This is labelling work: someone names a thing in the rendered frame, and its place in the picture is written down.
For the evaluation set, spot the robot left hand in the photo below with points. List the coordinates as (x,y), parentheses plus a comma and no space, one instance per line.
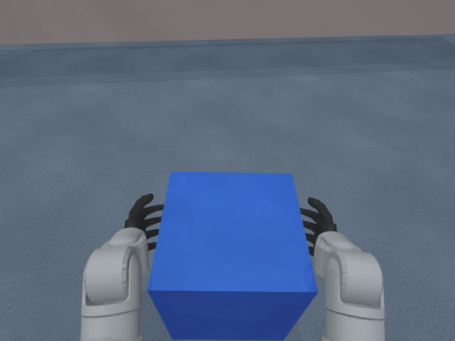
(138,213)

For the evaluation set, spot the right robot forearm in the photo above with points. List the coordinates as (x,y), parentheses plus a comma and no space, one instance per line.
(354,293)

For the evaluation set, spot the left robot forearm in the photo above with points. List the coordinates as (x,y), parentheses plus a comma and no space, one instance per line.
(111,288)

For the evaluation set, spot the carton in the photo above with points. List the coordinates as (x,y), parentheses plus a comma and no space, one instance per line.
(231,260)

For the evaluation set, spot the robot right hand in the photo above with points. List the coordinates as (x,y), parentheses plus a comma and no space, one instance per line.
(323,219)

